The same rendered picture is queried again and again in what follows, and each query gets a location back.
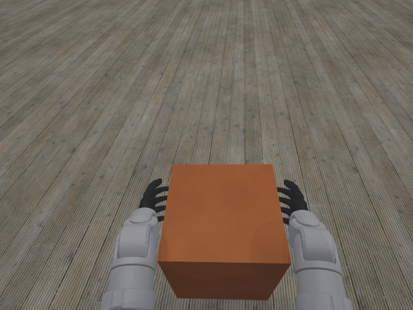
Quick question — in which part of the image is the left robot forearm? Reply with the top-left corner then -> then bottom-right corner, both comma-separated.
100,207 -> 159,310

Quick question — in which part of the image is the carton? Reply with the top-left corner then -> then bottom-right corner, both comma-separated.
157,164 -> 291,300

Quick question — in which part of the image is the robot left hand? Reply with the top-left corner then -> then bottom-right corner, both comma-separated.
138,178 -> 169,222

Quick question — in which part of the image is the robot right hand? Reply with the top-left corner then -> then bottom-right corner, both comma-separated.
277,180 -> 308,225

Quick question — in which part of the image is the right robot forearm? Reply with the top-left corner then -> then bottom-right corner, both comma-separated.
288,210 -> 354,310

